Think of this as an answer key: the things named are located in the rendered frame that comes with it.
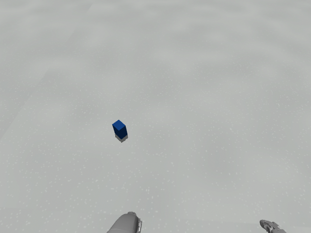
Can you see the right robot hand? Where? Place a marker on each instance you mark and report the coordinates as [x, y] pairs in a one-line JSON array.
[[271, 227]]

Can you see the carton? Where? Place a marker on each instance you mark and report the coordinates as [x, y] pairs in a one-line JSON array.
[[119, 129]]

